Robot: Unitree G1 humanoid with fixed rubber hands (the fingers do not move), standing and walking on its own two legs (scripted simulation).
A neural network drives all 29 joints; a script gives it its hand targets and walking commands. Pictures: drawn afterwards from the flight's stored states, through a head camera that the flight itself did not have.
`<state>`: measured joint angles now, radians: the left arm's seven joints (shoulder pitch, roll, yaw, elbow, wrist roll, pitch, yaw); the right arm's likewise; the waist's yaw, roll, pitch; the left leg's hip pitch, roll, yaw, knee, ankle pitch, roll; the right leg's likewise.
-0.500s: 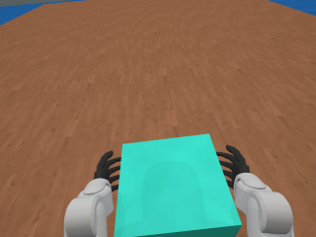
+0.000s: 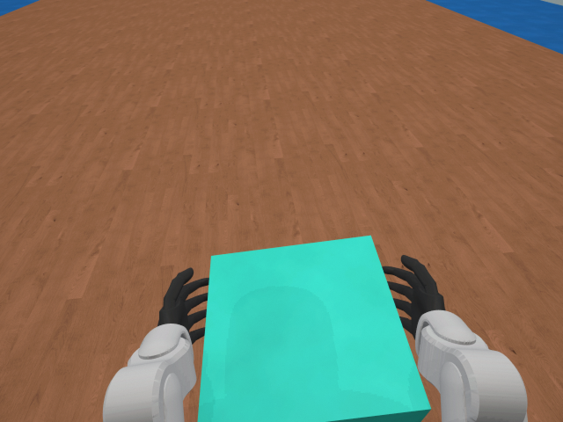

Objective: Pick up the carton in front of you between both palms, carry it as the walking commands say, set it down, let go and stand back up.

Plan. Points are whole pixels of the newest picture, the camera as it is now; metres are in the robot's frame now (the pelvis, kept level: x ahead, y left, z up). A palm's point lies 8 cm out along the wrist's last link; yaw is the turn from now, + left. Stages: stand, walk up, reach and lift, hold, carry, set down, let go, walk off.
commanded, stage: carry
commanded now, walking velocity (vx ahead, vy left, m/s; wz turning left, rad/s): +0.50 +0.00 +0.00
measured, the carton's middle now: (305, 359) +0.23 +0.00 +0.02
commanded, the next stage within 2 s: none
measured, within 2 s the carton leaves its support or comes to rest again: neither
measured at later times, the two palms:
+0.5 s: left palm (215, 170) +0.56 +0.15 +0.11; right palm (368, 163) +0.57 -0.15 +0.11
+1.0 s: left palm (220, 120) +0.75 +0.16 +0.13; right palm (347, 113) +0.75 -0.14 +0.13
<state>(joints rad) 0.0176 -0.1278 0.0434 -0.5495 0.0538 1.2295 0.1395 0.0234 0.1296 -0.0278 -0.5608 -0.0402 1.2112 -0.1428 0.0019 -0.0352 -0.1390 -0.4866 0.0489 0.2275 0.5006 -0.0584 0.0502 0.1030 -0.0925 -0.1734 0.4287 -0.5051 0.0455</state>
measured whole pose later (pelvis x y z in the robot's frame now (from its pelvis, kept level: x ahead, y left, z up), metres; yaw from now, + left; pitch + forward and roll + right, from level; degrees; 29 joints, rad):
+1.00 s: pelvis +0.52 +0.00 +0.02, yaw +1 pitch +3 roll +0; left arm 0.01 -0.13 0.04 -0.51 0.08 1.23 0.12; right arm 0.01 0.13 -0.03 -0.52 -0.06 1.20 -0.13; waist 0.00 -0.01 -0.16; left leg -0.26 0.07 0.15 0.48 -0.26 -0.01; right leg -0.23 -0.05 -0.20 0.47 -0.29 -0.02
